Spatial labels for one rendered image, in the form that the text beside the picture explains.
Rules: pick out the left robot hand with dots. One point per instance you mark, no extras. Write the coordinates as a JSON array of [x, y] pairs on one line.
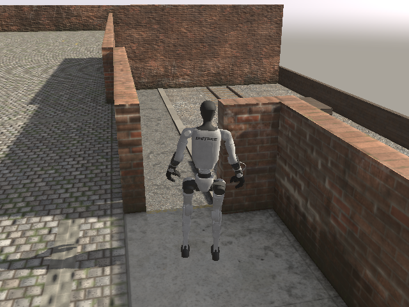
[[168, 175]]

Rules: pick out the robot left upper arm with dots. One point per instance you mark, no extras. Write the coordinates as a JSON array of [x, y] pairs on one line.
[[182, 143]]

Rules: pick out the humanoid robot torso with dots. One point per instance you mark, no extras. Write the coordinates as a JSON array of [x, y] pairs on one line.
[[205, 154]]

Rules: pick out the robot right forearm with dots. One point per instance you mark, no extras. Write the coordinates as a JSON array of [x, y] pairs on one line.
[[237, 168]]

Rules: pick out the right robot hand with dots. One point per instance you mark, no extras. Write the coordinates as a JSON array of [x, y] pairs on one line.
[[236, 179]]

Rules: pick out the robot head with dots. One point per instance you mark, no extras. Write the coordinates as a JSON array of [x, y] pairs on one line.
[[207, 109]]

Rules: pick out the robot right upper arm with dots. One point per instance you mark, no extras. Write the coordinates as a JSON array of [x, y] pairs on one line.
[[230, 146]]

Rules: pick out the robot left forearm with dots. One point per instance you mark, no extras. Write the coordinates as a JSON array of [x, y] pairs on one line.
[[173, 164]]

